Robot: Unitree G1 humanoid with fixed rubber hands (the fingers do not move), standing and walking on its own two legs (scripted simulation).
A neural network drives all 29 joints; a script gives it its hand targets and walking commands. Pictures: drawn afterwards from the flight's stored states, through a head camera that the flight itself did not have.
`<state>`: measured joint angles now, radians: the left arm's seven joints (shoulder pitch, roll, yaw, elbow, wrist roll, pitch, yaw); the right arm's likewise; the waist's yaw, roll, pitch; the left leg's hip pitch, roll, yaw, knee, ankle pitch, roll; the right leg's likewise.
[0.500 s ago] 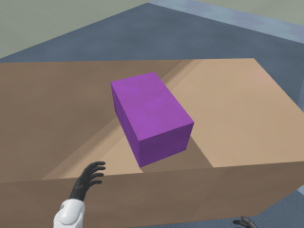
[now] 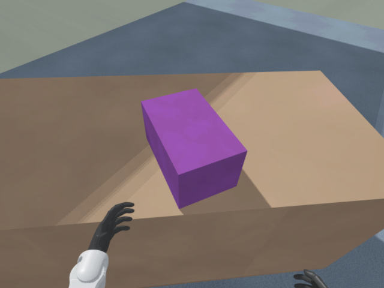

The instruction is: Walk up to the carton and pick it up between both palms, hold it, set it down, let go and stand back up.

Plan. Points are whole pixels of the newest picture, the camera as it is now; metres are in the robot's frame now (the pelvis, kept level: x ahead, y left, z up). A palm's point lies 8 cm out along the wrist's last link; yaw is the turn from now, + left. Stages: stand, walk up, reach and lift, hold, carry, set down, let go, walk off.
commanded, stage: stand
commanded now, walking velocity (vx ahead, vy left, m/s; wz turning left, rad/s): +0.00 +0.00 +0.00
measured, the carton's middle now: (188, 143) +0.49 +0.00 +0.00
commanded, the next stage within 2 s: none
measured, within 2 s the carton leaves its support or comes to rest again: neither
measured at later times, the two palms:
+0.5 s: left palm (101, 242) +0.23 +0.19 -0.01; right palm out of the picture +0.11 -0.26 -0.08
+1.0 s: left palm (102, 242) +0.23 +0.19 -0.01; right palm (326, 286) +0.14 -0.28 -0.08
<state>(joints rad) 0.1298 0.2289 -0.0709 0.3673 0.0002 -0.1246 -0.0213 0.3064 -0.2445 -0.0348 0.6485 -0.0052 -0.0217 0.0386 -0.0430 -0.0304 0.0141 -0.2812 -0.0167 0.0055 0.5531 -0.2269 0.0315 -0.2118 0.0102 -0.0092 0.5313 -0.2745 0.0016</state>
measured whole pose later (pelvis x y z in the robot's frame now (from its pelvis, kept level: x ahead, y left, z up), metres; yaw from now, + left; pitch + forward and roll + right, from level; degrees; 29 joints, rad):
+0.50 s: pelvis +0.01 -0.01 +0.00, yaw +1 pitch -2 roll -1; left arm 0.14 0.24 -0.07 0.38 0.00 -0.13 -0.02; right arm 0.31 -0.25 -0.03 0.62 -0.01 -0.02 0.04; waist -0.04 -0.02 -0.01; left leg -0.29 -0.02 -0.01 0.55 -0.23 0.02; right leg -0.22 0.01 -0.02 0.54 -0.29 -0.01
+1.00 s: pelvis +0.01 -0.02 +0.00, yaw +3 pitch -2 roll -1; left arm 0.15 0.25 -0.06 0.37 -0.01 -0.12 -0.01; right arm 0.28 -0.25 -0.03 0.63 -0.01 -0.01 0.03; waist -0.03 -0.01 0.00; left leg -0.29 -0.01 -0.06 0.55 -0.24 -0.01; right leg -0.20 0.02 -0.07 0.53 -0.31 -0.03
